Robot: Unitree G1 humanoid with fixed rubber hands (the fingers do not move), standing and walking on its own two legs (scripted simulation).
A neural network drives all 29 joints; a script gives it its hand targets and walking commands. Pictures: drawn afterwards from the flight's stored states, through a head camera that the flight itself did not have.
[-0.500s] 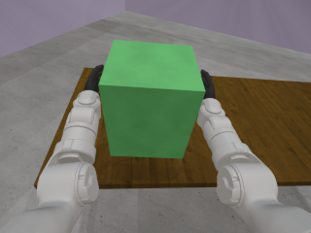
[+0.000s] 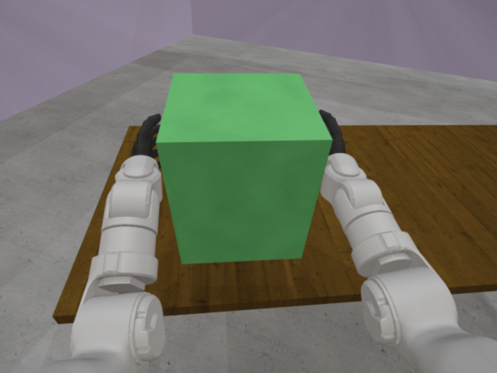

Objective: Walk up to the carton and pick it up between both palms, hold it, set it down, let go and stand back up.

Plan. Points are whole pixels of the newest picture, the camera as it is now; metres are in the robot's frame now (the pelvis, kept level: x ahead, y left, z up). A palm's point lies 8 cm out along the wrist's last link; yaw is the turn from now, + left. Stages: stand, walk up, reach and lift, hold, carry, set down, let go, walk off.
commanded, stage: reach and lift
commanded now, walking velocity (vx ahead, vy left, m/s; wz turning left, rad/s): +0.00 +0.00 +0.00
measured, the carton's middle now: (240, 169) +0.40 +0.00 +0.17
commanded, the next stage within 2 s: hold in 0.88 s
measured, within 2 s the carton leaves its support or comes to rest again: neither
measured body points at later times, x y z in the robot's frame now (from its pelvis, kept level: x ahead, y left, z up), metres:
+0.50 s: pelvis +0.01 +0.00 +0.00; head -0.05 +0.03 +0.44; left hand +0.39 +0.16 +0.20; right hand +0.40 -0.14 +0.23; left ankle +0.05 +0.13 -0.75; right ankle -0.01 -0.12 -0.75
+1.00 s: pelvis +0.00 +0.00 +0.00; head -0.07 +0.02 +0.44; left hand +0.40 +0.15 +0.23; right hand +0.40 -0.15 +0.26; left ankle +0.05 +0.13 -0.75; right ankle -0.01 -0.12 -0.75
